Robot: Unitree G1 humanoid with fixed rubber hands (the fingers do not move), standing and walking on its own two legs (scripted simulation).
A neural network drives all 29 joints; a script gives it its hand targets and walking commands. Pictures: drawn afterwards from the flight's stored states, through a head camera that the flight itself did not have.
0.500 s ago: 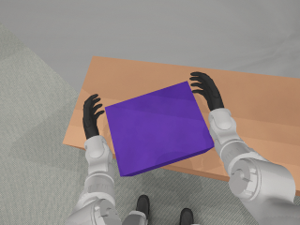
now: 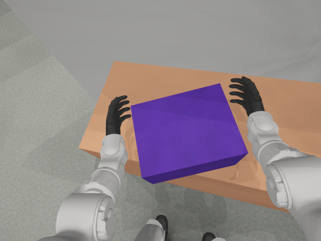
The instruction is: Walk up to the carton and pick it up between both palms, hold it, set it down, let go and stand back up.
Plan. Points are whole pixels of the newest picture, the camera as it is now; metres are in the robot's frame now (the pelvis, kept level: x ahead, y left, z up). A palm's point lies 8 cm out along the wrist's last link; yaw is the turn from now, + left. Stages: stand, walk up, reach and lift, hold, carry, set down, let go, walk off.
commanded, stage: set down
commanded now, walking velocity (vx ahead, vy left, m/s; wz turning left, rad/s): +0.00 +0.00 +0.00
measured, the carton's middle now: (184, 136) +0.40 +0.04 -0.10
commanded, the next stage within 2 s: none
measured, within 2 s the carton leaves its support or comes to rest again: neither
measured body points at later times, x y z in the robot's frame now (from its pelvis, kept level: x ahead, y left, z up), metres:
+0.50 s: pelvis -0.03 +0.00 -0.02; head +0.12 -0.02 +0.40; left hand +0.38 +0.24 -0.01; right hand +0.49 -0.16 +0.00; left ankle +0.01 +0.15 -0.69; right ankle -0.03 -0.10 -0.69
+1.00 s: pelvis -0.03 +0.02 +0.00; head +0.06 +0.01 +0.44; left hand +0.38 +0.25 +0.06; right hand +0.49 -0.19 +0.11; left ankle +0.01 +0.15 -0.69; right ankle -0.03 -0.10 -0.69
